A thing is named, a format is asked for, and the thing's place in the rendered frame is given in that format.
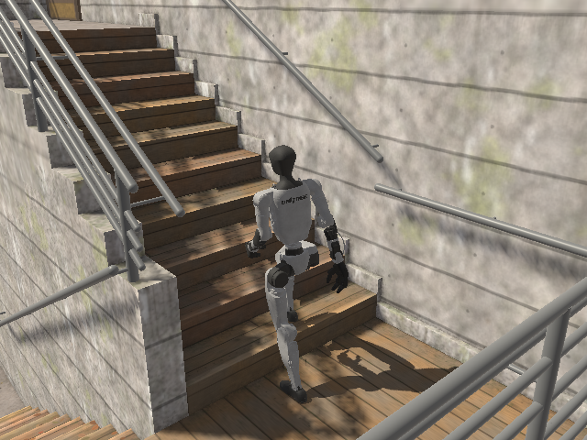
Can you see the stairs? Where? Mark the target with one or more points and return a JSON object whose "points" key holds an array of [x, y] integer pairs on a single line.
{"points": [[33, 424], [229, 339]]}

